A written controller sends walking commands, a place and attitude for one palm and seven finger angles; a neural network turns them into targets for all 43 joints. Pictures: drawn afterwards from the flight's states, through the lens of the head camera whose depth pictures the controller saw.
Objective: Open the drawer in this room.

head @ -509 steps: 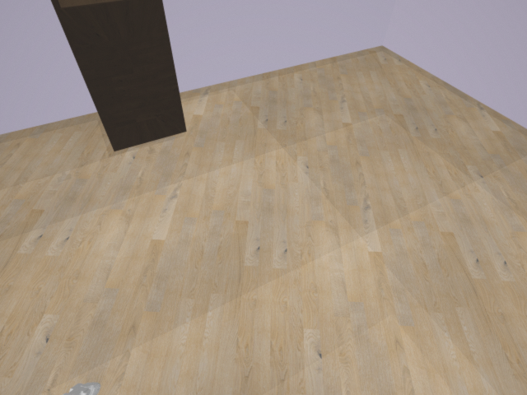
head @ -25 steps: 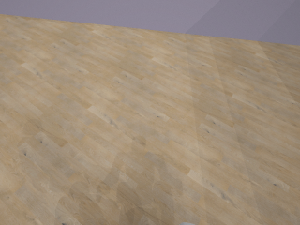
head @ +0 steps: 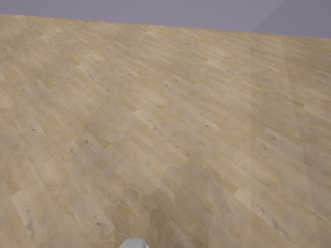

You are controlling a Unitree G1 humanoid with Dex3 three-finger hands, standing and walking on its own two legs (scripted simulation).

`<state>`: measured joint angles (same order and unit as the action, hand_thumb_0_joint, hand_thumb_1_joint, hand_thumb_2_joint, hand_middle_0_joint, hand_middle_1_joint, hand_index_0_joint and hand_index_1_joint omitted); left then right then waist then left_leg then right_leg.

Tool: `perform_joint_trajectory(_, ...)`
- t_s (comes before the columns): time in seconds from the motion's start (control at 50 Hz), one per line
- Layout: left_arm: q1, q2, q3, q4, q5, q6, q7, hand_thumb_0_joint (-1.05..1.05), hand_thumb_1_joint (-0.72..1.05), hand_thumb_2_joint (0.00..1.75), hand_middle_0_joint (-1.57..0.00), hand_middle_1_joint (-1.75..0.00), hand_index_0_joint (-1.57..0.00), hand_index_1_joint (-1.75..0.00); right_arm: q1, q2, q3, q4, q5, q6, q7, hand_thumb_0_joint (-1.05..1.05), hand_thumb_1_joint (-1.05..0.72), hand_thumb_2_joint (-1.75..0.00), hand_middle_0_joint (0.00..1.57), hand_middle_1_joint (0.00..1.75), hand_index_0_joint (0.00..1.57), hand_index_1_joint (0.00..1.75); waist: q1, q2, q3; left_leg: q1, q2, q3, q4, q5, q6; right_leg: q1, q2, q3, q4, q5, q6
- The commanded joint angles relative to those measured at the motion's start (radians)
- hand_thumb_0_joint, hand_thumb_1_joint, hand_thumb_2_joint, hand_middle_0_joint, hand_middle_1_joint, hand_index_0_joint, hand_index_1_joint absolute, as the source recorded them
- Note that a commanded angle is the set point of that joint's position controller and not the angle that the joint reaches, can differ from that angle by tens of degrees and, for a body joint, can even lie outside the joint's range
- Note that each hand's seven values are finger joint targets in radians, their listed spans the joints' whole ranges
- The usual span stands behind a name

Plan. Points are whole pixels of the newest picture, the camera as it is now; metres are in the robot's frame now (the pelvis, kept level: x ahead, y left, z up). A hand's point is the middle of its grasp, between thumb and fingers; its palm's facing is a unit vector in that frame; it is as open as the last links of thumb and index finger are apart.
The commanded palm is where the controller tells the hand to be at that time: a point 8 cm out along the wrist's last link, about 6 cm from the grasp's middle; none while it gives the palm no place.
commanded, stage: turn or walk to find it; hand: left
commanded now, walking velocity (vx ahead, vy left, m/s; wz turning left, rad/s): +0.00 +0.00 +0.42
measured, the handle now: out of the picture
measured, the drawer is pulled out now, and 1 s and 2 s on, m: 0.00 0.00 0.00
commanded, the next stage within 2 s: none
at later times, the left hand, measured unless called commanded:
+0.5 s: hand out of the picture +0.01 +0.27 -0.17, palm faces +0.24 -0.94 -0.26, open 7.4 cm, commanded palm none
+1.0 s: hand out of the picture -0.07 +0.21 -0.17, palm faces +0.45 -0.86 -0.24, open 7.4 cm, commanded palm none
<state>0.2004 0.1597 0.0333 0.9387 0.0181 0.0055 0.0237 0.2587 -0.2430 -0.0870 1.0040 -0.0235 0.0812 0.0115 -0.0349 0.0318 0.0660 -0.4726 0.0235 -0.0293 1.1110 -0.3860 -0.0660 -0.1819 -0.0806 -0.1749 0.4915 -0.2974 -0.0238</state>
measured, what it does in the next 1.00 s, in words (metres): steps on the spot, turning left: left foot, then right foot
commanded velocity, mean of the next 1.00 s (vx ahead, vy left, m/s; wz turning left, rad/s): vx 0.00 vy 0.00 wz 0.42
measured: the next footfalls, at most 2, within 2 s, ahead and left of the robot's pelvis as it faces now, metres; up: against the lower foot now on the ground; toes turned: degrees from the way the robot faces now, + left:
left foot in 0.20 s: +0.01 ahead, +0.16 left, +0.00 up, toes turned +10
right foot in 0.64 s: +0.05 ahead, -0.08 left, +0.00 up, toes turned +10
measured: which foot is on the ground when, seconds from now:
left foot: up 0.00-0.18, down 0.20-0.64, up 0.66-1.00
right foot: down 0.00-0.20, up 0.22-0.62, down 0.64-1.00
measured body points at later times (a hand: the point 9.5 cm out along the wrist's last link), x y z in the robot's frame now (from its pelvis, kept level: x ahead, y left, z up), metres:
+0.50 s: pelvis -0.01 +0.05 +0.00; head +0.02 +0.06 +0.45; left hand +0.00 +0.32 -0.15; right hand +0.13 -0.17 -0.14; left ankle -0.03 +0.15 -0.74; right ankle +0.00 -0.10 -0.69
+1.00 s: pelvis -0.03 +0.01 +0.00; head +0.01 +0.02 +0.45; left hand -0.09 +0.25 -0.15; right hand +0.12 -0.20 -0.16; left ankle -0.11 +0.13 -0.69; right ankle +0.02 -0.08 -0.74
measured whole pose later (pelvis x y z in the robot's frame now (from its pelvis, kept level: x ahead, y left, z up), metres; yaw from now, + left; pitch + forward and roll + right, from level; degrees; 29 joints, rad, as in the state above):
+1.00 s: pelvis -0.03 +0.01 +0.00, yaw +26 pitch -1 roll +1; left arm 0.24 0.18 0.04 0.96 0.03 0.01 0.02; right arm 0.21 -0.24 -0.07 1.01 -0.01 0.08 0.01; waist 0.01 0.00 0.08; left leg -0.36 0.04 0.02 0.88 -0.45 -0.06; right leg -0.22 -0.13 -0.25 0.52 -0.28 -0.01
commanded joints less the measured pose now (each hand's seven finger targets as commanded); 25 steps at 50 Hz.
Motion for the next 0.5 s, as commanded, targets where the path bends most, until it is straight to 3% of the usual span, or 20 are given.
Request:
perform_joint_trajectory(0.0,0.074,0.224,0.058,-0.033,0.011,-0.017,0.011,0.00,0.90,0.90,-0.20,-0.30,-0.20,-0.30,-0.103,-0.039,0.005,-0.089,0.007,-0.029,0.001,0.00,-0.90,-0.90,0.20,0.30,0.20,0.30,0.072,-0.213,-0.041,-0.025,0.015,0.053,-0.170,-0.074,-0.011,0.110,-0.267,0.150,-0.128,0.501,-0.111)
perform_joint_trajectory(0.08,0.085,0.260,0.069,-0.018,0.014,-0.009,0.008,0.00,0.90,0.90,-0.20,-0.30,-0.20,-0.30,-0.120,-0.036,0.018,-0.099,0.015,-0.044,-0.001,0.00,-0.90,-0.90,0.20,0.30,0.20,0.30,0.079,-0.248,-0.079,0.070,0.001,0.103,-0.368,-0.071,0.008,0.132,-0.276,0.122,-0.061,0.575,-0.110)
perform_joint_trajectory(0.12,0.066,0.261,0.071,-0.011,0.010,-0.003,0.008,0.00,0.90,0.90,-0.20,-0.30,-0.20,-0.30,-0.076,-0.047,0.017,-0.089,0.014,-0.054,-0.003,0.00,-0.90,-0.90,0.20,0.30,0.20,0.30,0.048,-0.226,-0.105,0.182,-0.003,0.125,-0.553,0.055,0.018,0.102,-0.264,0.083,0.010,0.532,-0.064)
perform_joint_trajectory(0.14,0.058,0.252,0.071,-0.013,0.000,0.002,0.006,0.00,0.90,0.90,-0.20,-0.30,-0.20,-0.30,-0.039,-0.070,0.012,-0.081,0.012,-0.061,-0.002,0.00,-0.90,-0.90,0.20,0.30,0.20,0.30,0.022,-0.168,-0.120,0.301,0.007,0.120,-0.691,0.197,0.029,0.030,-0.240,0.042,0.085,0.451,-0.017)
perform_joint_trajectory(0.16,0.083,0.211,0.065,-0.030,-0.008,0.011,0.001,0.00,0.90,0.90,-0.20,-0.30,-0.20,-0.30,-0.017,-0.153,-0.004,-0.083,0.005,-0.072,-0.003,0.00,-0.90,-0.90,0.20,0.30,0.20,0.30,0.012,0.044,-0.158,0.461,0.149,-0.062,-0.749,0.395,0.086,-0.145,-0.162,-0.002,0.244,0.212,0.044)
perform_joint_trajectory(0.18,0.067,0.145,0.045,-0.065,-0.009,0.015,-0.004,0.00,0.90,0.90,-0.20,-0.30,-0.20,-0.30,0.028,-0.239,-0.024,-0.083,0.003,-0.071,-0.007,0.00,-0.90,-0.90,0.20,0.30,0.20,0.30,-0.011,0.282,-0.149,0.524,0.374,-0.316,-0.761,0.736,0.212,-0.358,-0.057,-0.003,0.426,-0.324,0.099)
perform_joint_trajectory(0.2,-0.015,0.152,0.034,-0.086,0.000,0.027,0.003,0.00,0.90,0.90,-0.20,-0.30,-0.20,-0.30,0.073,-0.248,-0.024,-0.062,0.004,-0.066,-0.017,0.00,-0.90,-0.90,0.20,0.30,0.20,0.30,-0.046,0.217,-0.136,0.439,0.398,-0.306,-0.761,0.733,0.267,-0.334,-0.049,0.089,0.542,-0.365,0.092)
perform_joint_trajectory(0.22,-0.035,0.139,0.041,-0.079,-0.002,0.029,0.005,0.00,0.90,0.90,-0.20,-0.30,-0.20,-0.30,0.048,-0.226,-0.021,-0.057,0.000,-0.070,-0.029,0.00,-0.90,-0.90,0.20,0.30,0.20,0.30,-0.034,0.248,-0.130,0.441,0.355,-0.294,-0.750,0.736,0.267,-0.381,-0.046,0.129,0.601,-0.326,0.093)
perform_joint_trajectory(0.26,-0.032,0.160,0.047,-0.050,-0.005,0.025,-0.007,0.00,0.90,0.90,-0.20,-0.30,-0.20,-0.30,-0.055,-0.170,-0.001,-0.086,0.000,-0.070,-0.034,0.00,-0.90,-0.90,0.20,0.30,0.20,0.30,0.004,0.161,-0.075,0.380,0.270,-0.196,-0.743,0.710,0.244,-0.368,-0.048,0.149,0.633,-0.198,0.096)
perform_joint_trajectory(0.28,-0.002,0.158,0.046,-0.039,-0.005,0.024,-0.011,0.00,0.90,0.90,-0.20,-0.30,-0.20,-0.30,-0.086,-0.164,0.002,-0.098,0.002,-0.074,-0.034,0.00,-0.90,-0.90,0.20,0.30,0.20,0.30,0.023,0.144,-0.084,0.388,0.242,-0.154,-0.738,0.720,0.231,-0.355,-0.041,0.140,0.625,-0.168,0.101)
perform_joint_trajectory(0.3,0.013,0.160,0.045,-0.032,-0.005,0.023,-0.014,0.00,0.90,0.90,-0.20,-0.30,-0.20,-0.30,-0.093,-0.162,0.004,-0.105,0.004,-0.076,-0.033,0.00,-0.90,-0.90,0.20,0.30,0.20,0.30,0.025,0.126,-0.095,0.388,0.231,-0.139,-0.742,0.704,0.226,-0.340,-0.038,0.138,0.612,-0.148,0.103)
perform_joint_trajectory(0.36,0.001,0.156,0.043,-0.041,-0.004,0.028,-0.013,0.00,0.90,0.90,-0.20,-0.30,-0.20,-0.30,-0.085,-0.168,0.000,-0.108,0.004,-0.074,-0.029,0.00,-0.90,-0.90,0.20,0.30,0.20,0.30,0.021,0.109,-0.082,0.368,0.219,-0.151,-0.763,0.634,0.230,-0.316,-0.023,0.135,0.550,-0.132,0.111)
perform_joint_trajectory(0.42,-0.029,0.151,0.041,-0.065,-0.005,0.028,-0.011,0.00,0.90,0.90,-0.20,-0.30,-0.20,-0.30,-0.067,-0.169,-0.006,-0.111,0.000,-0.070,-0.026,0.00,-0.90,-0.90,0.20,0.30,0.20,0.30,0.006,0.112,-0.082,0.364,0.224,-0.203,-0.766,0.581,0.244,-0.302,-0.012,0.140,0.468,-0.151,0.111)
perform_joint_trajectory(0.48,-0.028,0.141,0.039,-0.078,-0.007,0.024,-0.009,0.00,0.90,0.90,-0.20,-0.30,-0.20,-0.30,-0.086,-0.174,-0.013,-0.120,-0.004,-0.062,-0.022,0.00,-0.90,-0.90,0.20,0.30,0.20,0.30,0.012,0.123,-0.077,0.312,0.208,-0.233,-0.752,0.546,0.240,-0.225,0.012,0.126,0.342,-0.152,0.103)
